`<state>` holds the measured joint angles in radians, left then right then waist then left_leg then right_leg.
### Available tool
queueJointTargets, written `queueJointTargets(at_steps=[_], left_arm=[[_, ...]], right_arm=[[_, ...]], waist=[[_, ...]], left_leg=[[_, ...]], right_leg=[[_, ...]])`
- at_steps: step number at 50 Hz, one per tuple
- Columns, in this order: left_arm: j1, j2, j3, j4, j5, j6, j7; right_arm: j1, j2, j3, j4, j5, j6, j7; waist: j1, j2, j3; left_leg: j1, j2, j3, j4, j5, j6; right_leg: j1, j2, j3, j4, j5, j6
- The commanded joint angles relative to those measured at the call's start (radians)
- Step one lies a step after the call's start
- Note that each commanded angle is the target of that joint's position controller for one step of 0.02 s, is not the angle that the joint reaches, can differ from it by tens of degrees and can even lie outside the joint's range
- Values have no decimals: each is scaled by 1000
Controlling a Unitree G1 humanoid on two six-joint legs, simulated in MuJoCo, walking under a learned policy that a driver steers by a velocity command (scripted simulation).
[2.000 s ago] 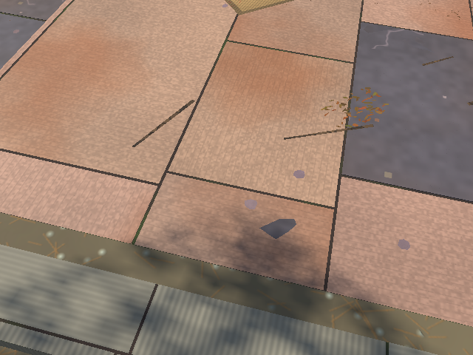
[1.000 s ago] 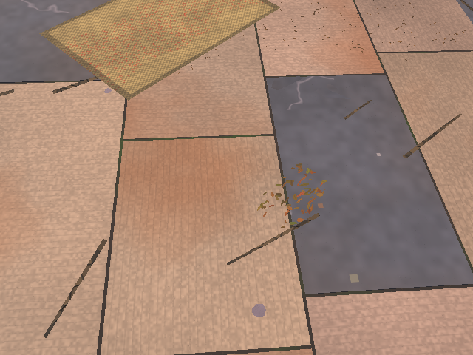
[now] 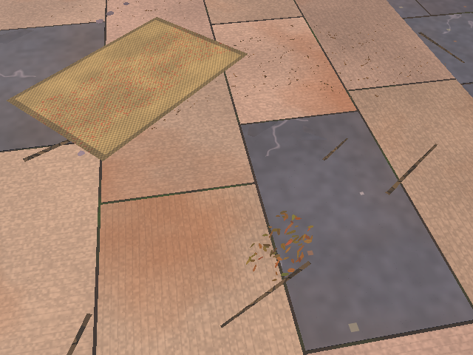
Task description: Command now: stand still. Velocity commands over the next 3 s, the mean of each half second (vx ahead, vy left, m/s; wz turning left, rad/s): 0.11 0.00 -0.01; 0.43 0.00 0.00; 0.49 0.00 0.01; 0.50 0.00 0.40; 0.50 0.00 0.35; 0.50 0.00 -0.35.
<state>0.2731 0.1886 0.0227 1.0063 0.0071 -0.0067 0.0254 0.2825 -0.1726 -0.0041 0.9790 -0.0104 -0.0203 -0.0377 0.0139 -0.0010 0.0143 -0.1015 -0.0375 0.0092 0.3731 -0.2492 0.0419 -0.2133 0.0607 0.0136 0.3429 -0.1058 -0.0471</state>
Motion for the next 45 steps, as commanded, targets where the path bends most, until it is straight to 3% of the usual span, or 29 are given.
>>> queueJointTargets(at_steps=[1, 12, 13, 15, 17, 18, 20, 23, 27, 29, 30, 31, 32, 33, 34, 35, 37, 39, 45], left_arm=[[25, 72, 9, 2, -1, -7, 6], [45, 54, -6, 94, -3, -1, 13], [52, 48, -9, 102, -2, 0, 13], [40, 60, -2, 97, 2, 5, 10], [-19, 49, 0, 66, 16, 4, -3], [-42, 30, -5, 47, 28, -2, -11], [-85, 48, 3, 13, 31, -22, -23], [-113, 58, 14, -16, 20, -51, -39], [-133, 50, 22, -58, 5, -60, -50], [21, 49, 33, -13, 1, -63, -45], [161, 92, 54, 31, 5, -71, -35], [331, 204, 84, 53, 23, -78, -20], [396, 247, 90, 83, 22, -67, -22], [272, 189, 74, 57, 17, -58, -23], [159, 150, 62, 16, 14, -62, -29], [101, 132, 53, -2, 13, -69, -32], [90, 89, 34, 3, 8, -85, -27], [149, 89, 29, 29, 6, -97, -20], [218, 86, 16, 51, 9, -104, -19]], right_arm=[[51, -89, -14, -1, 0, -7, -4], [81, -64, 4, 73, 2, -6, -8], [96, -62, 5, 81, 0, -6, -8], [120, -106, -14, 88, -2, 2, -5], [171, -140, -31, 96, 2, 9, -2], [182, -149, -39, 102, 2, 8, -3], [206, -139, -45, 110, -10, -7, 1], [212, -137, -53, 113, -11, -34, 7], [201, -151, -60, 110, -11, -54, 12], [157, -155, -60, 100, -2, -59, 18], [158, -135, -51, 98, -6, -67, 23], [128, -71, -29, 54, 6, -73, 33], [123, -71, -33, 21, -8, -72, 36], [75, -111, -47, 11, -25, -64, 41], [48, -98, -44, 6, -19, -68, 53], [47, -81, -43, 8, -15, -71, 61], [71, -74, -46, 15, -26, -56, 69], [39, -79, -51, -1, -26, -40, 74], [-239, -60, -39, -111, -16, -29, 79]], waist=[[-6, -1, 34], [-4, 11, 48], [-7, 13, 30], [-20, 61, 62], [-53, 130, 150], [-58, 149, 196], [-62, 103, 224], [-52, 67, 179], [-36, 105, 148], [44, 75, 113], [99, 13, 47], [169, -199, -47], [147, -300, -56], [78, -132, 29], [41, -52, 77], [8, -28, 86], [-28, -47, 73], [-32, -53, 76], [6, -63, 128]], left_leg=[[-92, 134, -123, -98, 60, 34], [-83, 129, -119, -101, 91, 34], [-78, 122, -120, -115, 0, 38], [-94, 123, -165, -144, -296, 73], [-86, 228, -320, -250, -554, 149], [-82, 301, -389, -291, -577, 189], [-12, 354, -430, -312, -456, 230], [96, 307, -326, -274, -239, 210], [15, 270, -226, -214, -75, 185], [-143, 220, -144, -81, 84, 144], [-230, 169, -80, 94, 192, 113], [-403, 51, 44, 447, 87, 46], [-570, -35, 47, 698, -289, 40], [-605, 54, -38, 816, -224, 63], [-598, 92, -51, 817, -112, 70], [-561, 118, -49, 782, -42, 67], [-505, 137, -27, 732, 8, 42], [-535, 136, 2, 708, 39, 22], [-584, 117, 70, 419, 182, -14]], right_leg=[[60, -123, 133, -47, 26, -8], [71, -129, 127, -37, 44, -5], [77, -119, 120, -35, -24, -7], [0, -58, 67, 54, -241, -21], [-187, -5, -13, 214, -336, -22], [-252, -32, -47, 298, -300, -19], [-385, -86, -34, 422, -305, -18], [-421, -108, -43, 408, -276, -4], [-229, -79, -96, 259, -206, -8], [69, -19, -139, 144, -124, -21], [269, -31, -91, 110, -142, -38], [438, -290, 279, -60, -418, -117], [446, -453, 640, -209, -522, -194], [331, -437, 573, -185, -562, -193], [232, -401, 471, -192, -481, -175], [172, -357, 374, -211, -370, -155], [132, -291, 236, -229, -187, -128], [151, -275, 167, -230, -26, -136], [156, -233, 42, -243, 236, -150]])
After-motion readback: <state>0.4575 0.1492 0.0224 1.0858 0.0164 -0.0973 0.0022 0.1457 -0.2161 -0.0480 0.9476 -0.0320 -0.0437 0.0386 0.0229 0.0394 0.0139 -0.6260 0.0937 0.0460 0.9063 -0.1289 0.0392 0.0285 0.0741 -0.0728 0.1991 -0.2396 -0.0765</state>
